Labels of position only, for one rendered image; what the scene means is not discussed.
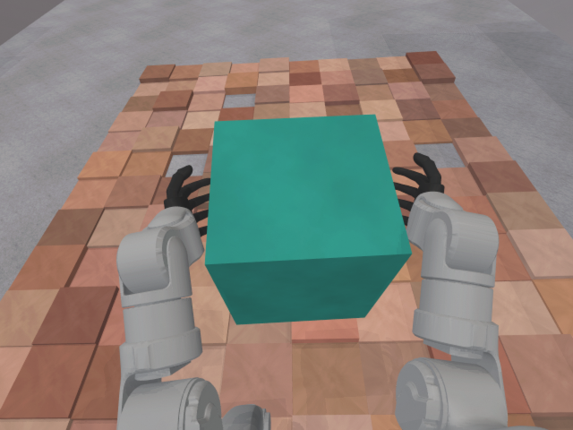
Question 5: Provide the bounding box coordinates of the left robot forearm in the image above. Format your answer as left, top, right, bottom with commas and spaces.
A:
116, 206, 204, 430

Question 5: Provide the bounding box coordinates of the right robot forearm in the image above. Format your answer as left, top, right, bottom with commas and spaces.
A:
406, 192, 508, 419

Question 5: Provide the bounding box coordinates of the robot left thigh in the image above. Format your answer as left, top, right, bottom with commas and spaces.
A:
222, 405, 271, 430

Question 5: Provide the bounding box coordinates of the robot left hand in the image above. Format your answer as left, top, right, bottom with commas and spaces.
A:
164, 165, 210, 237

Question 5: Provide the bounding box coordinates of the robot right hand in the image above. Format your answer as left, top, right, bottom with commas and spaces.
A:
392, 152, 444, 226

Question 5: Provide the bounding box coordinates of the right robot upper arm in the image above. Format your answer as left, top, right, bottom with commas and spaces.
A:
395, 357, 548, 430

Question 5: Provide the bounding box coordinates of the left robot upper arm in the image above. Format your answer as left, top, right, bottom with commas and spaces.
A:
118, 377, 223, 430

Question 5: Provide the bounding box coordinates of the carton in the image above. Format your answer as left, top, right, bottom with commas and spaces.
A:
205, 115, 412, 325

